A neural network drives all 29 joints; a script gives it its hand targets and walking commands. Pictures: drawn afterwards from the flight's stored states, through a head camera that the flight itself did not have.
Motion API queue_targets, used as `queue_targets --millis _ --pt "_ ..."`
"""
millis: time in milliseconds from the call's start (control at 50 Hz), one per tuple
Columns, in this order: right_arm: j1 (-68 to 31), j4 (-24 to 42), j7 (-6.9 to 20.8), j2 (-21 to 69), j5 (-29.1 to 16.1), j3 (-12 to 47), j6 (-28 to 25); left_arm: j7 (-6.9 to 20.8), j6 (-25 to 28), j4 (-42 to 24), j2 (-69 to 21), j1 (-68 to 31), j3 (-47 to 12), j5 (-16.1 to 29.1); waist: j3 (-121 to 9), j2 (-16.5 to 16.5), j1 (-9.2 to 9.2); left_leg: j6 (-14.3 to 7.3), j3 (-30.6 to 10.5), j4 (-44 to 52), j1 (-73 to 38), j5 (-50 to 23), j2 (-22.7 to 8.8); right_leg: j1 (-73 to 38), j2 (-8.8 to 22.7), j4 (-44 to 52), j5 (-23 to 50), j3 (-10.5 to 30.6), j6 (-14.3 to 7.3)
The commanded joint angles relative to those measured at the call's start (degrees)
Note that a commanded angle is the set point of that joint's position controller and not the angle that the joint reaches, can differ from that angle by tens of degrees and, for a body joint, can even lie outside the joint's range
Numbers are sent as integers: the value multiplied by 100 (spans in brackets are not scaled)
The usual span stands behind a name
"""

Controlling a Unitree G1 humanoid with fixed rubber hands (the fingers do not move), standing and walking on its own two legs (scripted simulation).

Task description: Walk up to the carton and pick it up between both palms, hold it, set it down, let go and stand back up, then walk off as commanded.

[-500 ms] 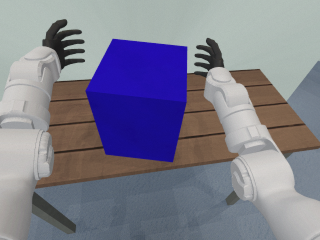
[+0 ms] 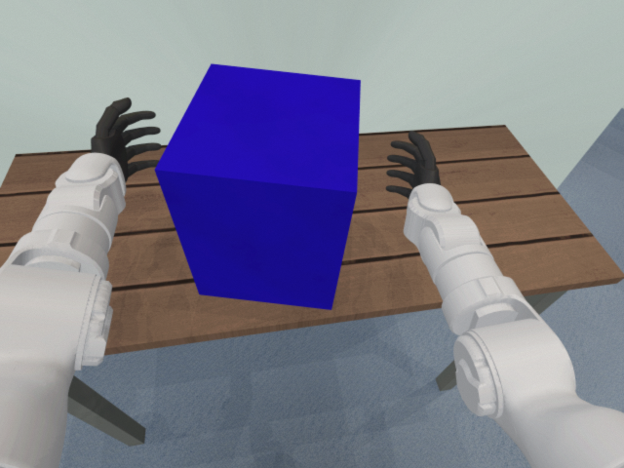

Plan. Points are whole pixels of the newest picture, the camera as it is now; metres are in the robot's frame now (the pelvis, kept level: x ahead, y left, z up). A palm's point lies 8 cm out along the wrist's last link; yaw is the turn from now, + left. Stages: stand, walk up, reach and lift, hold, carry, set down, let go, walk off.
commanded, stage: reach and lift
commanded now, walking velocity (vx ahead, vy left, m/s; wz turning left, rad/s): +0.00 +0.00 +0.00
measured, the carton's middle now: (274, 194) +0.46 +0.01 +0.08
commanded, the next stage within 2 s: none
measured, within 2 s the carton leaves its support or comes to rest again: neither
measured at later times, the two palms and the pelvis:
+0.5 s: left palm (143, 170) +0.49 +0.18 +0.11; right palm (385, 204) +0.42 -0.15 +0.08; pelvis +0.02 +0.01 +0.00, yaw +0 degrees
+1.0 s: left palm (164, 168) +0.49 +0.15 +0.11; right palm (379, 201) +0.42 -0.13 +0.10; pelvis +0.01 +0.00 +0.00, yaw +0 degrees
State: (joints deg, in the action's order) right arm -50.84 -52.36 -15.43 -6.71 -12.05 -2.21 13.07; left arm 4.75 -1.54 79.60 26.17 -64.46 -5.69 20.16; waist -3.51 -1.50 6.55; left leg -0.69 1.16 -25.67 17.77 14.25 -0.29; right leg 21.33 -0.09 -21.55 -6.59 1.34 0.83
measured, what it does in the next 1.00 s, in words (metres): stands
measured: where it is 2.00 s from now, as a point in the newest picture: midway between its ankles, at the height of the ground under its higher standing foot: outside the picture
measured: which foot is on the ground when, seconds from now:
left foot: down 0.00-1.00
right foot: down 0.00-1.00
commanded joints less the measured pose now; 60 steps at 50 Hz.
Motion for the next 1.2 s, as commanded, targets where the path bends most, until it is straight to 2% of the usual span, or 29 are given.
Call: queue_targets --millis 0,60,120,180,240,300,340,400,440,480,560,620,660,700,720,800,840,860,900,920,940,960,1000,1060,1180 --pt "-3369 923 85 -135 -117 -348 -699 -68 725 -699 272 -3001 -574 727 -4109 697 398 165 -73 23 429 -1193 52 -1562 21 -398 1288 -357 -156" --pt "-3032 678 42 -94 -85 -278 -854 -25 823 -698 363 -2752 -341 423 -4313 653 364 192 -56 -95 337 -1641 92 -1649 0 -456 1774 -333 -89" --pt "-2735 636 3 30 -81 -175 -1039 10 922 -991 338 -2550 -150 130 -4663 654 369 232 -49 -216 316 -2148 133 -2049 -20 -561 2629 -291 -29" --pt "-2544 927 -23 151 -146 -16 -1211 14 993 -1449 389 -2446 181 -148 -5014 647 233 239 6 -266 408 -2557 203 -2577 -22 -675 3375 -197 35" --pt "-2436 1266 -31 313 -111 50 -1360 6 1004 -2025 339 -2434 444 -405 -5207 690 190 288 29 -317 314 -2995 245 -2861 -31 -696 3881 -173 93" --pt "-2528 1792 -21 513 -26 106 -1456 -7 966 -2515 186 -2518 578 -501 -5377 680 122 356 42 -400 205 -3283 262 -2934 -44 -733 4102 -163 125" --pt "-2560 2084 -25 652 15 155 -1481 -1 887 -2614 55 -2515 662 -597 -5342 640 67 355 73 -383 270 -3230 289 -3088 -29 -722 4197 -115 141" --pt "-2717 2365 -21 781 135 106 -1499 -3 726 -2665 -245 -2536 800 -760 -5138 700 -10 410 85 -342 136 -3238 255 -2970 -54 -657 3937 -144 144" --pt "-2693 2248 -35 777 277 -91 -1481 0 578 -2514 -464 -2481 848 -890 -4851 819 23 449 96 -299 16 -3101 221 -2802 -48 -540 3576 -160 98" --pt "-2628 2043 -83 633 420 -354 -1487 -53 423 -2448 -591 -2412 1010 -1067 -4607 967 4 513 125 -309 -193 -3112 172 -2529 -100 -438 3248 -212 39" --pt "-2422 1429 -180 572 652 -747 -1492 -133 142 -2428 -933 -2368 1085 -1388 -4135 1240 113 669 149 -343 -719 -3161 85 -2012 -188 -183 2638 -339 -57" --pt "-2231 916 -222 819 750 -843 -1445 -170 14 -2439 -1084 -2314 1226 -1710 -3780 1243 83 679 210 -279 -903 -3121 44 -1900 -209 -25 2446 -370 -67" --pt "-2198 852 -221 1087 846 -890 -1442 -111 60 -2335 -1229 -2365 1279 -1840 -3639 1112 96 621 243 -202 -831 -2968 65 -1989 -146 1 2390 -353 -49" --pt "-2290 896 -163 1310 978 -916 -1510 -31 127 -2278 -1416 -2380 1351 -1939 -3515 990 87 618 258 -144 -824 -2941 75 -2087 -113 -1 2406 -374 -26" --pt "-2343 1040 -149 1427 1045 -915 -1562 -5 190 -2386 -1461 -2413 1437 -2008 -3626 914 15 590 305 -132 -781 -2945 95 -2278 -104 -29 2525 -367 -16" --pt "-2583 1347 2 2000 1522 -1019 -1731 167 360 -2132 -1917 -2454 1736 -2407 -3591 725 -97 471 392 26 -385 -2570 167 -2848 -3 -142 2743 -308 56" --pt "-2887 1437 244 2912 1906 -971 -1756 415 415 -1855 -2657 -2573 1980 -2771 -3425 556 -187 370 444 174 -184 -2241 204 -3142 64 -119 2602 -270 68" --pt "-3060 1485 410 3449 2126 -899 -1783 561 471 -1722 -3150 -2601 2046 -2939 -3440 533 -272 334 469 244 -101 -2171 220 -3327 103 -124 2604 -230 74" --pt "-3435 1493 796 4726 2555 -786 -1794 906 558 -1341 -4359 -2654 2010 -3269 -3401 521 -320 257 449 408 26 -1945 258 -3636 152 -78 2558 -184 73" --pt "-3406 1490 897 4872 2695 -763 -1842 980 622 -1206 -4588 -2496 1990 -3329 -3452 538 -325 268 428 440 -44 -1987 262 -3762 160 -83 2682 -192 79" --pt "-3286 1388 976 4914 2797 -771 -1854 1022 689 -1165 -4684 -2415 1974 -3374 -3554 588 -288 300 417 437 -90 -2051 271 -3872 161 -99 2868 -213 69" --pt "-3226 1352 1052 4937 2882 -726 -1857 1049 728 -1079 -4701 -2316 2082 -3452 -3511 635 -389 305 438 470 -71 -2015 289 -3981 165 -119 2889 -224 86" --pt "-3134 1344 1159 4938 2969 -688 -1865 1051 804 -1110 -4787 -2319 2033 -3499 -3390 675 -342 352 444 479 -139 -2024 303 -4052 131 -146 2999 -257 69" --pt "-3098 1216 1253 4859 2989 -700 -1825 1042 781 -1087 -4819 -2373 2011 -3530 -2945 746 -311 381 442 567 -193 -1925 274 -3943 91 -43 2665 -312 29" --pt "-3454 1349 1353 4706 2824 -653 -1862 952 745 -1281 -5029 -2728 1701 -3273 -2597 861 -206 498 382 546 -401 -1919 217 -3562 16 111 2031 -382 -80"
